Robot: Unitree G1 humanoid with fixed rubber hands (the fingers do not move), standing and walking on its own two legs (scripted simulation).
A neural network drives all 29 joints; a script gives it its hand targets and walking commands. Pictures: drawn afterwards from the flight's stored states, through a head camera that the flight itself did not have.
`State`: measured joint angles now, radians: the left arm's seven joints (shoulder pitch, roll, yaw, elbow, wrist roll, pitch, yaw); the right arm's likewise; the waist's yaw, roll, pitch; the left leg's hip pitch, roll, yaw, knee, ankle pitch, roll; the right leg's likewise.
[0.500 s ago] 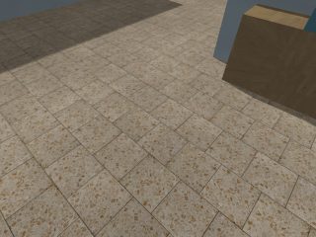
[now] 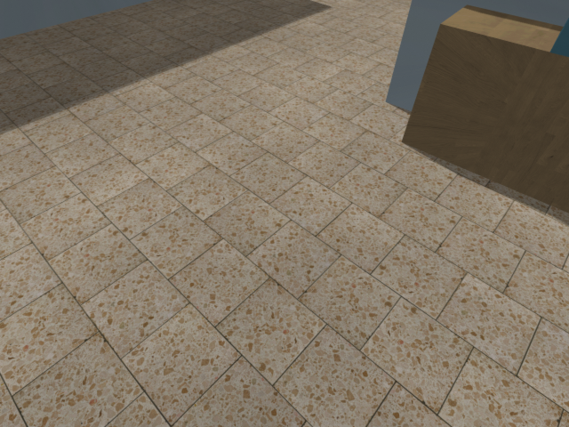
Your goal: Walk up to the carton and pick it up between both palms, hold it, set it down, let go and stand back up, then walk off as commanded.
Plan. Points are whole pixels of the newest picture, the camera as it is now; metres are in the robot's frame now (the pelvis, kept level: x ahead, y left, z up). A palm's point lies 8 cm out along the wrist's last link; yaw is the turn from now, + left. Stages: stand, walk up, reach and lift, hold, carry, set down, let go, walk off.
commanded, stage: stand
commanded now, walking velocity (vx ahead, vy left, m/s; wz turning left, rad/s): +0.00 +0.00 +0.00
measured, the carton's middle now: out of the picture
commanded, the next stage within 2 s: walk up in 0.22 s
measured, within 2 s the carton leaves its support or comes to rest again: neither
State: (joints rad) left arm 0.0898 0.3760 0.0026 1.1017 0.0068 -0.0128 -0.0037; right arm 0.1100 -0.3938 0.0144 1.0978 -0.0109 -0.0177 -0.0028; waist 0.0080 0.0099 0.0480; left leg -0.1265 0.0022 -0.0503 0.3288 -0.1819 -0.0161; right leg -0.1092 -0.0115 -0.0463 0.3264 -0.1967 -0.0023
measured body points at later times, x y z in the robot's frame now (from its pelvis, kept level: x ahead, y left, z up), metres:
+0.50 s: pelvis +0.00 -0.01 -0.01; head +0.03 -0.01 +0.44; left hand +0.11 +0.31 -0.12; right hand +0.09 -0.34 -0.12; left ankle +0.00 +0.13 -0.75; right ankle -0.02 -0.12 -0.72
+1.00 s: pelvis +0.16 -0.14 -0.02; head +0.16 -0.14 +0.43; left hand +0.35 +0.15 -0.12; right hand +0.12 -0.48 -0.12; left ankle +0.25 -0.06 -0.75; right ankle +0.08 -0.25 -0.75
